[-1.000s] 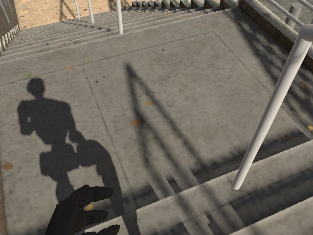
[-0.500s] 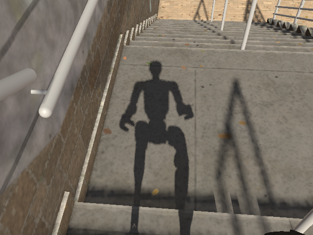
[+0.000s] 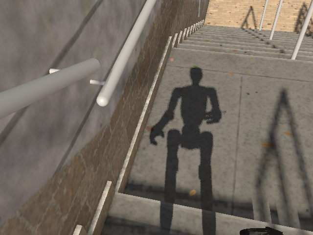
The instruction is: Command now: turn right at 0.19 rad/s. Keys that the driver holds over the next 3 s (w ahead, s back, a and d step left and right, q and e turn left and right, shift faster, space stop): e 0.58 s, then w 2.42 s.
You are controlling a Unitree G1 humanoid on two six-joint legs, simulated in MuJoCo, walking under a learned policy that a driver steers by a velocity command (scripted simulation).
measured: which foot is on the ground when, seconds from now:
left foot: down 0.00-0.26, up 0.28-1.00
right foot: down 0.00-1.00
